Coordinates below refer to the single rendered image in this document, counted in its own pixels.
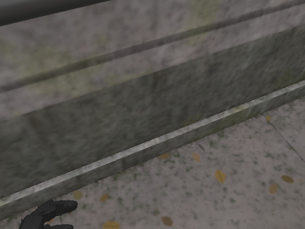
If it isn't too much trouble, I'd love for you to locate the left robot hand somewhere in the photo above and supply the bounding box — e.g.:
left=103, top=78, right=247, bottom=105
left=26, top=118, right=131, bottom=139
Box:
left=18, top=199, right=78, bottom=229

